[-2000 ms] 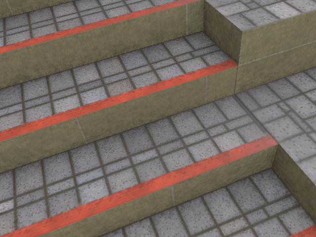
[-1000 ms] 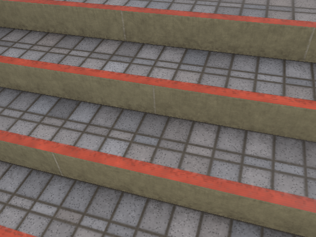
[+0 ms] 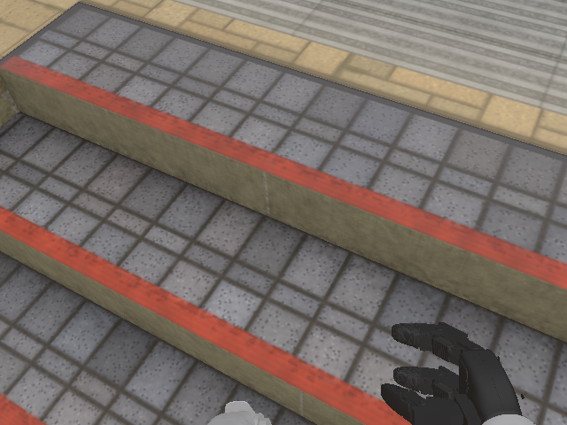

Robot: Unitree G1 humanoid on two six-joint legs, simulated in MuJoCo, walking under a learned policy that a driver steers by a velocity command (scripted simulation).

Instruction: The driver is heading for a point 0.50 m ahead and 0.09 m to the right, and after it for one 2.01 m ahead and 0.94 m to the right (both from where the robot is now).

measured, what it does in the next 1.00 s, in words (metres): climbs, turning right: right foot 0.15 m higher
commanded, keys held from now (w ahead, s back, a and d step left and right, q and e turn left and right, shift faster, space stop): w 0.26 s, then w+e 0.58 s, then e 0.16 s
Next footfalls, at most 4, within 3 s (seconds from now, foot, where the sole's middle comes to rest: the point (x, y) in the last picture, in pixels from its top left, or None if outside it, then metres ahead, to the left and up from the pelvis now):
0.60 right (395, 355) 0.49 -0.12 -0.47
1.04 left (328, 142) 0.88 0.02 -0.32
1.56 right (434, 193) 0.75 -0.18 -0.32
1.86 left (335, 131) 0.91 0.00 -0.32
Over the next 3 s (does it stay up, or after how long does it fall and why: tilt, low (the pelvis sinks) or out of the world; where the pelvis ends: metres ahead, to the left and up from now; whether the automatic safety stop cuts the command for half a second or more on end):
stays up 1.07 -0.29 0.46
